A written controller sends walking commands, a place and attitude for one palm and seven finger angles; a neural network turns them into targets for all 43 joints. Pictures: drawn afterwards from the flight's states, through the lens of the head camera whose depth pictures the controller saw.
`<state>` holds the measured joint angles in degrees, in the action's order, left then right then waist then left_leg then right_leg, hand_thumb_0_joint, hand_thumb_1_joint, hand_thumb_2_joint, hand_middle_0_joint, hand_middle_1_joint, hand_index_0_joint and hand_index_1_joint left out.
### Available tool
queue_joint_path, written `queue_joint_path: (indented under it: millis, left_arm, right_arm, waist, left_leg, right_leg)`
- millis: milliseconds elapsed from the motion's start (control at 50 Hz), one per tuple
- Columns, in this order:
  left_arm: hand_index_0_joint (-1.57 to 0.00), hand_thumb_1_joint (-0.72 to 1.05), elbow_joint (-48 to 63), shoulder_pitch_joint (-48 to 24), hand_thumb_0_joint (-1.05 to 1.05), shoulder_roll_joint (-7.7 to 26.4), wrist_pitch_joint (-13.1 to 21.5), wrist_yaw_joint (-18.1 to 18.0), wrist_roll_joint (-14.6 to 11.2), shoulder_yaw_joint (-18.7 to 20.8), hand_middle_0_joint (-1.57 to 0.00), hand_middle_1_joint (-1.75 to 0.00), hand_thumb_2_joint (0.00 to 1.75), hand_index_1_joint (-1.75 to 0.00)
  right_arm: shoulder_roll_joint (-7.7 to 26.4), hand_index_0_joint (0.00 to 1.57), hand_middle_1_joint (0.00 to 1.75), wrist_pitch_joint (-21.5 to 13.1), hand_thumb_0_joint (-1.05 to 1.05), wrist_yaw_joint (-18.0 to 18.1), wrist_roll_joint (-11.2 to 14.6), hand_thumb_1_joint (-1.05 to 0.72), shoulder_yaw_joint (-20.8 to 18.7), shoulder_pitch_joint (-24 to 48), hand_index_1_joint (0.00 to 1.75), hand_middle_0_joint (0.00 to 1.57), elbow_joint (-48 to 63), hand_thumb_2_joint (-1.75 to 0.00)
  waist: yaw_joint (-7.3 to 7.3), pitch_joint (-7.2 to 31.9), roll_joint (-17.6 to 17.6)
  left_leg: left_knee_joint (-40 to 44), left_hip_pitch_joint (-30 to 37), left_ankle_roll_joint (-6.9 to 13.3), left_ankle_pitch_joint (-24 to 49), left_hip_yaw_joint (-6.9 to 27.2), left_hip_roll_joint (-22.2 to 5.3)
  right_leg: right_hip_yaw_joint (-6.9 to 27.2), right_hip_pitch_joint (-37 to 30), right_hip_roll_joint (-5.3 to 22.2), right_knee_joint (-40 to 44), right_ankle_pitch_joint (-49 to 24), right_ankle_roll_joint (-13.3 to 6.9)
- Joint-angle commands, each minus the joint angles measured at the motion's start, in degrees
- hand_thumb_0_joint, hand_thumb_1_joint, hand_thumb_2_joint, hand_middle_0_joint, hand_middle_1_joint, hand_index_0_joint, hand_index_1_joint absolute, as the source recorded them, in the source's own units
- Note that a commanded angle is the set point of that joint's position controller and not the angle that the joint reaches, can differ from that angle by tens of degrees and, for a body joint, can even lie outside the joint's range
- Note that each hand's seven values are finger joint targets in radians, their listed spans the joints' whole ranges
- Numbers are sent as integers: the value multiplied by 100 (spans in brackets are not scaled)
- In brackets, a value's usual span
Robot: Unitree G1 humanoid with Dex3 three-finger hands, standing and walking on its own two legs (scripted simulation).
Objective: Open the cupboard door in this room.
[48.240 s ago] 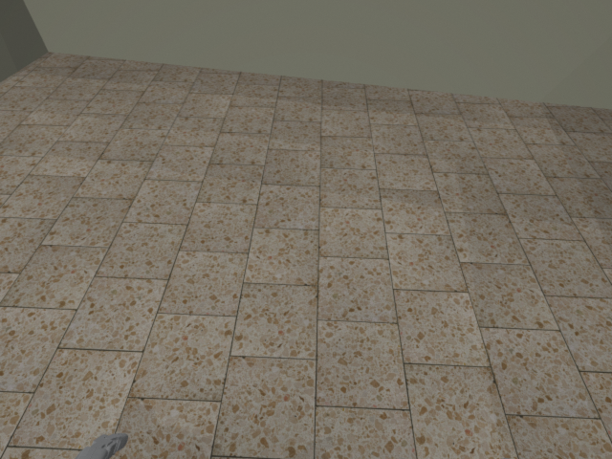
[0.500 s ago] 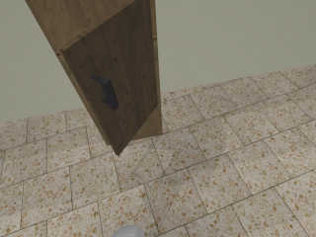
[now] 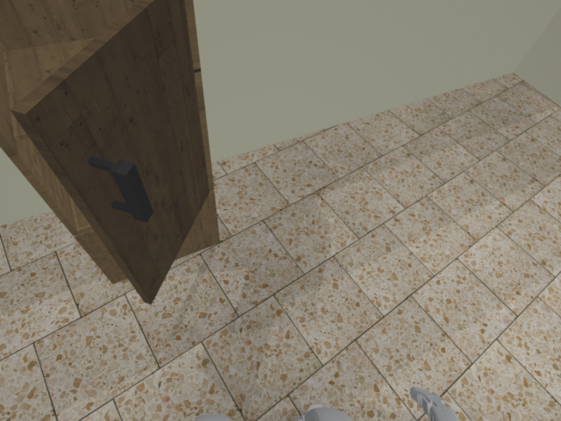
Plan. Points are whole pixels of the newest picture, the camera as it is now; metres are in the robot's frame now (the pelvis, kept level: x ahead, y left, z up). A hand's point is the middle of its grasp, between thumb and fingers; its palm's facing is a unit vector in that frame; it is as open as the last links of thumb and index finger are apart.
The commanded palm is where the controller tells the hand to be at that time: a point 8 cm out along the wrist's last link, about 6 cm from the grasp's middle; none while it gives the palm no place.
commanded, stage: walk to a spot facing it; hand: left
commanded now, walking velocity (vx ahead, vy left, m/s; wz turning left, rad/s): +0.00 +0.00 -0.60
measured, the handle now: (121, 189) +0.40 +0.29 +0.04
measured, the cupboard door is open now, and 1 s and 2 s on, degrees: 47 47 47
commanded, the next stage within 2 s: none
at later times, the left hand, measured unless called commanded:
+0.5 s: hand (205, 378) +0.18 +0.13 -0.15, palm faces -0.34 -0.91 -0.25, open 7.3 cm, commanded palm none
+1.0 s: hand (234, 319) +0.29 +0.10 -0.16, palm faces -0.60 -0.79 -0.12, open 7.4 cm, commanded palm none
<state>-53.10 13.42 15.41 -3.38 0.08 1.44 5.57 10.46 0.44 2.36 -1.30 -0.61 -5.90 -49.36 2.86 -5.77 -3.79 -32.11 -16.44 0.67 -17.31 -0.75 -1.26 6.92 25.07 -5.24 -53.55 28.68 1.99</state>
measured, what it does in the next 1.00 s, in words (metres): walks ahead, turning right: right foot, then left foot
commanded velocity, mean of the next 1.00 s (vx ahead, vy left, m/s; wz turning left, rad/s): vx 0.14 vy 0.00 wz -0.60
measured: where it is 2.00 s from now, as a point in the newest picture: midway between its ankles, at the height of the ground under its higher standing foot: (366, 370)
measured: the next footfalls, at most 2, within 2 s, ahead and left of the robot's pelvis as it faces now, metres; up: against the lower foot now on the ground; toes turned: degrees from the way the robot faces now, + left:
right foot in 0.32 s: +0.02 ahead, -0.15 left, +0.00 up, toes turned -17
left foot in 0.70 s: +0.13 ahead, +0.09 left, +0.00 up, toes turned -23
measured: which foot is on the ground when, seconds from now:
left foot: down 0.00-0.32, up 0.34-0.68, down 0.70-1.00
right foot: up 0.00-0.30, down 0.32-0.70, up 0.72-1.00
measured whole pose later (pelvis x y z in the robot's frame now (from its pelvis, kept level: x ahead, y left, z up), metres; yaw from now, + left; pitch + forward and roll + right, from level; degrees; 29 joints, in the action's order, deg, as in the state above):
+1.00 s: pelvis +0.11 +0.00 +0.01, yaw -38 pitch +1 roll -3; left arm -53.6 10.9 13.8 -2.7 3.3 2.0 5.0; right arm 8.6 -3.4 2.2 -1.5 -0.1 -25.4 -56.0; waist -0.6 -2.3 -2.8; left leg -20.8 -2.9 1.2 -18.5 -14.2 -4.9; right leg -1.6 38.5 2.7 -67.5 10.1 1.1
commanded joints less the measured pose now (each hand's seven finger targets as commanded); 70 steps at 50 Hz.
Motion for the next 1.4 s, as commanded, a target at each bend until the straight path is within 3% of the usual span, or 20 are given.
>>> queue_joint_path:
  millis: [0,180,260,280,300,320,420,620,640,680,700,740,840,1100,1160,1200,1220,1240,1280,1380]
  left_arm:
    - [-20,90,476,13,0,394,116,133,0,107,-20,-30,90,-30]
    - [-20,90,674,-731,0,132,110,234,-17,-85,-20,-30,90,-30]
    - [-20,90,527,-205,0,345,190,193,-22,-43,-20,-30,90,-30]
    - [-20,90,388,298,0,758,253,136,18,27,-20,-30,90,-30]
    - [-20,90,282,677,0,1503,300,24,57,202,-20,-30,90,-30]
    - [-20,90,208,871,0,1537,285,-56,-49,184,-20,-30,90,-30]
    - [-20,90,540,-165,0,892,262,-133,-48,51,-20,-30,90,-30]
    - [-20,90,658,-478,0,924,253,27,10,123,-20,-30,90,-30]
    - [-20,90,676,-561,0,732,250,46,1,85,-20,-30,90,-30]
    - [-20,90,1021,-779,0,85,248,127,-62,-48,-20,-30,90,-30]
    - [-20,90,1103,-1221,0,312,289,190,19,5,-20,-30,90,-30]
    - [-20,90,808,-781,0,284,347,304,94,82,-20,-30,90,-30]
    - [-20,90,467,-392,0,-131,280,358,46,-46,-20,-30,90,-30]
    - [-20,90,661,-1792,0,-334,309,378,-4,-204,-20,-30,90,-30]
    - [-20,90,480,-1052,0,-189,357,317,-14,-129,-20,-30,90,-30]
    - [-20,90,73,419,0,88,458,248,2,-4,-20,-30,90,-30]
    - [-20,90,-165,1273,0,554,512,191,18,134,-20,-30,90,-30]
    - [-20,90,-229,1744,0,1121,556,75,-34,262,-20,-30,90,-30]
    - [-20,90,-8,719,0,1040,475,-41,-177,210,-20,-30,90,-30]
    - [-20,90,74,97,0,258,756,-24,-68,-57,-20,-30,90,-30]
  right_arm:
    - [1066,20,30,-99,0,92,-45,-90,-266,-348,30,20,369,-90]
    - [1306,20,30,-80,0,9,-53,-90,-395,-1190,30,20,8,-90]
    - [1397,20,30,-62,0,-46,-4,-90,-452,-1025,30,20,18,-90]
    - [1209,20,30,-56,0,-88,71,-90,-429,-988,30,20,77,-90]
    - [702,20,30,-42,0,-126,102,-90,-283,-694,30,20,376,-90]
    - [965,20,30,47,0,-54,76,-90,-300,-552,30,20,370,-90]
    - [829,20,30,139,0,-103,88,-90,-357,-566,30,20,108,-90]
    - [732,20,30,-83,0,-145,56,-90,-380,-956,30,20,112,-90]
    - [831,20,30,-150,0,-118,54,-90,-399,-1364,30,20,-24,-90]
    - [1856,20,30,-247,0,-23,-114,-90,-595,-2347,30,20,-188,-90]
    - [1863,20,30,-245,0,13,-96,-90,-555,-2163,30,20,-160,-90]
    - [1327,20,30,-328,0,-14,-114,-90,-396,-1435,30,20,67,-90]
    - [730,20,30,-471,0,16,4,-90,-205,-1887,30,20,-225,-90]
    - [640,20,30,-455,0,28,-95,-90,-152,-2901,30,20,-893,-90]
    - [861,20,30,-443,0,22,-75,-90,-212,-2649,30,20,-870,-90]
    - [1040,20,30,-444,0,-15,8,-90,-254,-2114,30,20,-707,-90]
    - [920,20,30,-455,0,-105,111,-90,-240,-1989,30,20,-600,-90]
    - [469,20,30,-447,0,-131,205,-90,-183,-1976,30,20,-337,-90]
    - [518,20,30,-369,0,-152,121,-90,-305,-1304,30,20,-205,-90]
    - [229,20,30,-153,0,-183,-22,-90,-284,-1671,30,20,-585,-90]
  waist:
    - [-160,576,1571]
    - [-513,643,1527]
    - [-159,875,1296]
    - [92,1194,389]
    - [302,1160,-1659]
    - [410,1252,-1360]
    - [-165,813,-676]
    - [-449,647,-685]
    - [-659,737,-285]
    - [-1070,724,2618]
    - [-1026,266,1688]
    - [-511,165,1110]
    - [-393,406,1297]
    - [-689,-307,1193]
    - [-297,181,1234]
    - [436,895,1037]
    - [839,1487,257]
    - [844,2026,-1017]
    - [333,521,-122]
    - [-499,220,127]
  left_leg:
    - [1207,847,701,3097,729,-1619]
    - [889,1196,605,3317,-165,-1690]
    - [5,649,190,2800,-438,-1639]
    - [-979,-143,-151,1804,-853,-1324]
    - [-2598,-1777,-497,-1852,-1133,-329]
    - [-3294,-1873,-436,-2185,-145,-345]
    - [-3258,-1556,-573,-763,28,-438]
    - [-277,422,-431,-441,-248,55]
    - [532,1401,-395,-289,-196,-12]
    - [2289,2084,475,-2670,3201,-2705]
    - [2635,1271,816,-2793,3370,-3006]
    - [2342,1003,598,-1492,2225,-2299]
    - [1713,1727,27,2008,-196,-1399]
    - [1584,2101,364,3752,-1156,-1900]
    - [646,2059,362,5678,-1418,-1981]
    - [-1030,1393,125,5768,-1667,-1759]
    - [-2532,163,-77,3897,-1774,-1370]
    - [-4634,-1881,-427,-1535,-1311,-203]
    - [-5131,-2606,-219,-747,-16,-672]
    - [-3744,-1536,-370,337,22,-778]
  right_leg:
    - [-361,803,549,-1611,-269,186]
    - [-1185,31,596,764,-443,29]
    - [-1206,-1481,563,2562,-1628,-233]
    - [-419,-2612,1230,3054,-2887,-485]
    - [1815,-3192,2805,3307,-5061,-1159]
    - [1820,-2944,2942,3186,-5376,-1551]
    - [725,-1907,1883,3138,-4343,-1246]
    - [1458,-298,1424,3458,-50,-1107]
    - [1240,420,1127,3073,351,-865]
    - [-599,2137,-64,11,1052,-172]
    - [-113,2139,581,-725,433,-234]
    - [-391,1926,750,-1498,-506,-166]
    - [-787,1951,710,-1847,-1698,-72]
    - [-1483,1475,756,882,-1588,-480]
    - [-1735,226,349,1215,-1088,-784]
    - [-1780,-1782,149,1794,-1380,-988]
    - [-858,-3421,887,2293,-1533,-1258]
    - [2640,-4540,2630,3031,-1829,-2016]
    - [2301,-2877,2743,4015,-789,-1918]
    - [529,-821,1636,4249,-2340,-1026]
